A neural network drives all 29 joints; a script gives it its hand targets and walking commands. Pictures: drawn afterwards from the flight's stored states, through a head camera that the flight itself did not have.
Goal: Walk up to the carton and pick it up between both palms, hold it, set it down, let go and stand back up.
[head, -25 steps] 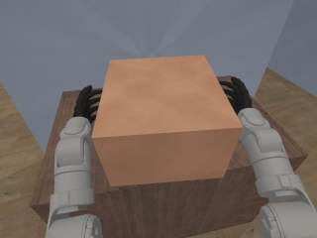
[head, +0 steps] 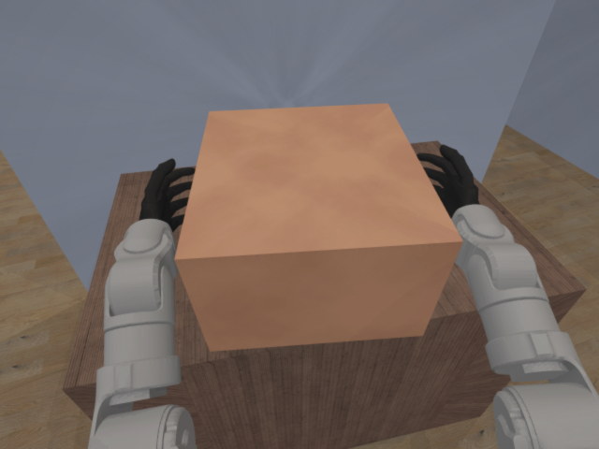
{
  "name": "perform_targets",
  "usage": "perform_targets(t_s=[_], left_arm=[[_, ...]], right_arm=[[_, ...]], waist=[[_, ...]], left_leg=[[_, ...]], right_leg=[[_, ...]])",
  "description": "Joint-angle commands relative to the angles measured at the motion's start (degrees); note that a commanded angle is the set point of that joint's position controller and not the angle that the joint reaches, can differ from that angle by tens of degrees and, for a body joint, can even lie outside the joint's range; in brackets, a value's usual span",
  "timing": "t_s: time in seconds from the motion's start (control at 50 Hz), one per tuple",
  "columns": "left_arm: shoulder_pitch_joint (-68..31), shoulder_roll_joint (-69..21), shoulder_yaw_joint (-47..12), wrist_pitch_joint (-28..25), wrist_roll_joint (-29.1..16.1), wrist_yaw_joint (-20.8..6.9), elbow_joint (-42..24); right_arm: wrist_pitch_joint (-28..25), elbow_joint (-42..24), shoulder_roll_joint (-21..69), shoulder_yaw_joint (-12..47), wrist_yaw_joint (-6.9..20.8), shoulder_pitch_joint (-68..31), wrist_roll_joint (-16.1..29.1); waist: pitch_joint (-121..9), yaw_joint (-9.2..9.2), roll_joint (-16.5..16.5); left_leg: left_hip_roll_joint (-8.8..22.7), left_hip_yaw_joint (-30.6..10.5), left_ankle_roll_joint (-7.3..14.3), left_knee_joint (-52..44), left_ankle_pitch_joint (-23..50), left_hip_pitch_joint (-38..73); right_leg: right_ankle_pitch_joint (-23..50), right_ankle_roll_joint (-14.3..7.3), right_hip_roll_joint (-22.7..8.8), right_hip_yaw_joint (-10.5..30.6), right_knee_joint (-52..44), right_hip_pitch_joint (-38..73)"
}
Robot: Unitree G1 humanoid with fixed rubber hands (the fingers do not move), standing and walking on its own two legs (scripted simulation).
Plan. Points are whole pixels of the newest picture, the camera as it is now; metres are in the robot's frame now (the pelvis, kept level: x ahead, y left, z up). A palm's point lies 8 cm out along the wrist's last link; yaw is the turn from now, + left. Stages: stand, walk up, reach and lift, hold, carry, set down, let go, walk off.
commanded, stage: set down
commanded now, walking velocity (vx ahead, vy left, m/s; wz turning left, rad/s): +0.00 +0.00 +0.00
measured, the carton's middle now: (307, 214) +0.41 +0.00 +0.13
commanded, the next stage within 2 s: none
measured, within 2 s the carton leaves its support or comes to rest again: neither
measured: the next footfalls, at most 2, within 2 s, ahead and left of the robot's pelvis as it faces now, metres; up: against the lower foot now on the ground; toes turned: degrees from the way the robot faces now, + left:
none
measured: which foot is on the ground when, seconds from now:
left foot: down 0.00-1.00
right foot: down 0.00-1.00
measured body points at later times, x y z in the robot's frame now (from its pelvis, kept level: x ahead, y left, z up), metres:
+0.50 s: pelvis +0.02 -0.01 +0.00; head +0.01 +0.02 +0.45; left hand +0.40 +0.20 +0.14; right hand +0.41 -0.18 +0.14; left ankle +0.02 +0.11 -0.75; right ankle +0.01 -0.12 -0.75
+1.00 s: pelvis +0.02 +0.00 +0.00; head +0.01 +0.02 +0.45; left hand +0.42 +0.20 +0.13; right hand +0.43 -0.18 +0.13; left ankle +0.02 +0.10 -0.75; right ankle +0.01 -0.12 -0.75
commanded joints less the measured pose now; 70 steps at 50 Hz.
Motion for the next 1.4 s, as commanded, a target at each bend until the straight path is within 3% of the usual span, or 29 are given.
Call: perform_targets(t_s=[0.0,0.06,0.12,0.22,0.24,0.3,0.34,0.4,0.46,0.48,0.5,0.58,0.62,0.72,0.76,0.82,0.86,0.96,1.0,1.06,1.1,1.28,1.3,1.38], left_arm=[[-43.54,-29.96,-30.94,-4.75,-8.22,-7.7,-11.01],[-42.78,-29.4,-28.1,-6.94,-6.81,-8.57,-7.3],[-42.67,-27.87,-23.65,-10.31,-3.77,-9.9,-0.13],[-39.09,-26.14,-17.7,-15.19,0.33,-11.32,9.4],[-38.76,-26.39,-17.69,-15.86,0.58,-11.57,9.65],[-38.58,-27.61,-19.39,-18.06,-0.22,-11.9,9.06],[-38.59,-29.02,-23.01,-19.72,-1.81,-11.18,5.74],[-39.97,-29.67,-27.13,-21.85,-3.3,-9.39,1.74],[-39.56,-30.73,-31.3,-23.11,-5.06,-7.56,-0.55],[-39.09,-30.86,-32.38,-23.02,-5.64,-7.21,-0.81],[-39.24,-30.69,-33.05,-23.17,-5.81,-6.86,-2.06],[-38.57,-29.19,-30.07,-21.96,-4.8,-6.81,0.88],[-38.77,-29.98,-29.9,-21.71,-4.34,-6.75,1.41],[-41.85,-32.35,-29.72,-23.04,-5.56,-6.27,3.62],[-41.67,-31.81,-28.05,-23.75,-4.23,-6.06,6.35],[-41.94,-30.09,-23.61,-23.87,-1.83,-6.82,12.64],[-41.84,-29.75,-19.98,-24.16,-0.78,-7.8,18.44],[-46.82,-28.82,-17.13,-27.27,0.35,-7.91,19.79],[-49.12,-30.04,-18.96,-29.54,-1.42,-7.0,19.39],[-51.45,-32.06,-21.9,-32.38,-1.87,-5.21,19.33],[-50.71,-30.74,-20.59,-32.78,-1.31,-4.64,21.45],[-51.3,-29.38,-16.8,-33.96,-0.58,-5.79,28.31],[-50.65,-29.26,-15.67,-33.95,0.03,-5.95,29.29],[-53.13,-27.21,-13.15,-34.81,0.78,-6.41,31.51]], right_arm=[[-4.54,-15.58,37.0,21.36,6.96,-42.62,4.36],[-7.56,-15.13,36.27,19.31,7.51,-44.18,1.83],[-11.11,-8.19,35.65,15.39,8.28,-43.26,-3.22],[-18.56,-0.94,34.87,10.28,9.35,-40.82,-11.02],[-19.71,0.01,34.79,9.49,9.24,-40.21,-11.66],[-23.48,-2.67,35.47,10.29,8.56,-40.7,-13.21],[-25.99,-7.36,36.39,13.74,7.79,-41.75,-11.16],[-27.74,-9.51,36.02,17.94,6.64,-41.27,-9.78],[-28.46,-10.09,35.12,19.91,6.53,-39.32,-7.62],[-28.19,-10.77,34.58,19.98,6.51,-39.75,-6.9],[-27.52,-9.47,34.52,20.44,6.39,-37.73,-6.49],[-25.54,-6.94,34.3,19.19,6.81,-37.95,-6.1],[-25.4,-6.79,34.05,18.13,7.08,-38.59,-6.97],[-26.47,-5.18,34.55,15.6,7.91,-41.16,-7.42],[-26.62,-2.74,33.95,14.23,8.38,-40.9,-8.78],[-26.19,4.32,33.12,10.2,9.09,-40.0,-11.71],[-27.03,5.88,33.57,7.29,9.48,-42.05,-14.06],[-29.31,7.8,35.28,4.47,10.46,-44.1,-17.04],[-31.01,7.54,36.86,4.85,10.64,-44.72,-17.38],[-33.46,7.04,36.55,4.53,10.85,-46.64,-18.24],[-33.43,11.13,35.21,3.17,11.03,-45.6,-19.04],[-33.57,14.55,36.24,2.01,10.42,-46.88,-20.73],[-33.53,14.64,35.99,1.2,10.56,-46.63,-20.56],[-33.16,17.0,36.33,-2.13,11.02,-46.62,-22.75]], waist=[[-22.48,-0.12,3.08],[-19.55,0.31,2.32],[-16.42,1.53,0.93],[-12.14,3.12,-0.97],[-11.75,2.54,-1.11],[-15.77,1.98,-1.6],[-22.38,2.46,-0.04],[-26.09,1.45,0.75],[-28.51,1.06,3.76],[-29.6,0.98,3.09],[-27.97,0.54,4.43],[-24.19,2.1,2.28],[-25.13,2.13,2.98],[-28.43,2.39,3.2],[-27.18,2.75,3.53],[-20.31,2.71,1.24],[-19.42,4.0,0.19],[-23.18,5.02,0.03],[-26.89,4.99,1.49],[-33.67,4.95,3.95],[-31.01,4.97,2.19],[-30.48,5.03,-0.38],[-30.41,5.74,-0.32],[-29.4,5.53,-0.3]], left_leg=[[-0.95,0.38,-2.53,-1.19,10.2,9.5],[-1.0,1.2,-2.26,-1.74,8.0,7.91],[-0.83,2.14,-0.88,-4.26,0.99,5.45],[-1.12,4.16,-0.32,-5.67,2.24,3.88],[-1.28,4.78,-0.55,-5.76,1.91,3.84],[-1.17,4.84,-1.01,-4.72,7.71,5.74],[-1.59,4.76,-1.98,-1.25,18.02,8.22],[-1.7,3.71,-3.57,1.48,24.9,9.44],[-1.13,2.48,-5.34,3.79,31.44,12.72],[-0.75,2.05,-5.62,4.17,32.49,13.92],[-0.67,1.93,-6.06,4.46,32.07,14.47],[-0.87,2.03,-4.72,2.15,25.18,10.24],[-0.87,2.47,-4.39,1.19,22.54,9.56],[-0.13,1.66,-5.76,3.0,27.96,13.62],[-0.2,1.92,-5.78,2.72,26.67,13.66],[-0.15,3.1,-4.46,-0.2,18.86,9.28],[-0.33,3.93,-3.26,-2.26,12.57,5.69],[-0.75,5.32,-2.44,-2.87,13.55,3.5],[-0.58,5.45,-3.17,-1.36,17.89,4.53],[0.02,5.13,-4.99,1.53,25.1,10.55],[0.57,4.58,-5.25,2.16,26.89,10.46],[-0.2,5.54,-3.87,0.4,23.85,4.52],[-0.01,5.94,-3.63,-0.06,22.83,3.72],[0.07,6.49,-2.93,-1.87,16.78,0.22]], right_leg=[[6.97,0.38,2.48,-2.34,-0.49,4.67],[6.09,0.79,1.99,-2.76,-0.76,4.53],[0.37,1.2,0.84,-2.75,-1.55,5.76],[1.44,1.72,0.19,-3.48,-1.58,8.05],[2.45,1.75,0.28,-3.83,-1.41,9.79],[9.45,2.21,0.25,-3.81,-0.67,12.47],[20.55,2.56,0.83,-4.05,1.39,15.79],[26.01,2.57,1.4,-4.28,2.49,16.41],[26.49,1.87,1.93,-4.64,2.6,13.34],[25.84,1.47,2.21,-4.92,2.24,12.41],[24.43,1.07,2.21,-4.83,1.94,10.96],[21.35,1.68,1.7,-4.55,1.66,10.82],[19.25,1.45,1.62,-4.33,1.62,10.8],[19.57,0.99,2.3,-5.15,1.19,7.79],[18.05,0.73,2.12,-5.3,0.31,6.19],[13.1,1.1,1.68,-5.28,-0.29,6.67],[9.89,1.36,0.74,-4.69,-0.61,8.14],[14.2,2.31,0.36,-4.26,0.85,11.87],[19.03,2.17,0.55,-4.46,2.05,12.3],[20.68,1.41,1.11,-5.48,1.71,8.44],[19.85,1.18,1.56,-5.87,1.57,6.88],[27.35,2.77,0.32,-5.03,2.93,13.28],[26.75,2.8,0.52,-4.8,2.89,13.38],[22.25,2.78,-0.15,-4.58,2.69,13.18]])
